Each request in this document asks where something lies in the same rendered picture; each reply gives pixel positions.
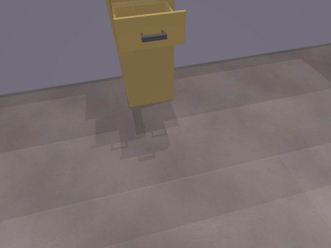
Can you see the handle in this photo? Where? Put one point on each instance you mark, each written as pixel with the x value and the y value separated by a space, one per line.
pixel 154 37

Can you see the cabinet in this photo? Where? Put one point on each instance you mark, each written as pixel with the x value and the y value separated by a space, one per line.
pixel 148 74

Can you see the drawer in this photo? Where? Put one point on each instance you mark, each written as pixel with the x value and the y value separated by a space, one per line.
pixel 131 21

